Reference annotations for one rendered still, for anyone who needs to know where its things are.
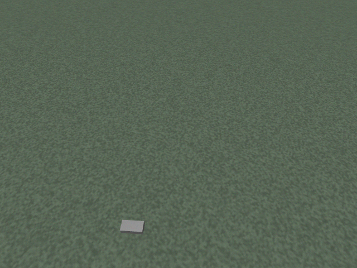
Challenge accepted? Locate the small box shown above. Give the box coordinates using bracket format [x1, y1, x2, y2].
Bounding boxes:
[120, 220, 145, 235]

